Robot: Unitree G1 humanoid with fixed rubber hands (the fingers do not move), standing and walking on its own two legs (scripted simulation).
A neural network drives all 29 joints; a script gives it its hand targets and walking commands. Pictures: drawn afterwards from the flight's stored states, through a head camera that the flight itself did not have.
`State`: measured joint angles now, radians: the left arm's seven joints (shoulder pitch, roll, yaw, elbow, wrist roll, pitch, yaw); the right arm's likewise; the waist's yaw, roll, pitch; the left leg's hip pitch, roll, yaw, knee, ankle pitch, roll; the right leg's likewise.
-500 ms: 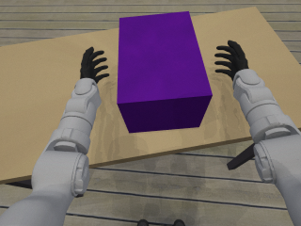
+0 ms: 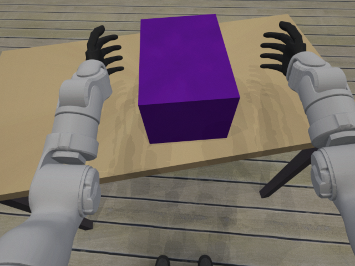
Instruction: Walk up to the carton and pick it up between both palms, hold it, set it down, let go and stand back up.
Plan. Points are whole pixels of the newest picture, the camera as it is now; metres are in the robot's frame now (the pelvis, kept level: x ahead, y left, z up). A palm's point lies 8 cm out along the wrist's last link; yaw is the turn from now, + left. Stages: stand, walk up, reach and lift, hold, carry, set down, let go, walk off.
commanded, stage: set down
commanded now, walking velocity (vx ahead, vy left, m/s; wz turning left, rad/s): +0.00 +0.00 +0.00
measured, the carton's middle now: (183, 77) +0.56 +0.02 +0.05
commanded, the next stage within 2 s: let go in 1.38 s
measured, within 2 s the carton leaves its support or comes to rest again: neither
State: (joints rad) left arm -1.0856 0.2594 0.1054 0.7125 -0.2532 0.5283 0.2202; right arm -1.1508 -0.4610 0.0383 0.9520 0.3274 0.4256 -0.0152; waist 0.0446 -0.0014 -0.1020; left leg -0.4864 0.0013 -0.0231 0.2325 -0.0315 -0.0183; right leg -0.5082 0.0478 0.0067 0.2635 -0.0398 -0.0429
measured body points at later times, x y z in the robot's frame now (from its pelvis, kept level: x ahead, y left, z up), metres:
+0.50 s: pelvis +0.03 +0.00 +0.01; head +0.05 -0.01 +0.46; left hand +0.39 +0.21 +0.12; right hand +0.41 -0.25 +0.12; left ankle +0.03 +0.13 -0.74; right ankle +0.03 -0.08 -0.74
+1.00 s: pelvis +0.01 +0.00 +0.00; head +0.04 -0.01 +0.45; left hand +0.26 +0.18 +0.02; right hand +0.21 -0.26 +0.01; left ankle +0.03 +0.13 -0.74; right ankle +0.03 -0.09 -0.74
